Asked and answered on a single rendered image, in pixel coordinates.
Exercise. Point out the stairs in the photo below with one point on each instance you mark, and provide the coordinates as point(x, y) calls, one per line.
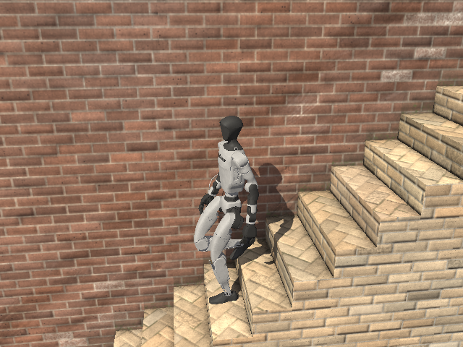
point(375, 261)

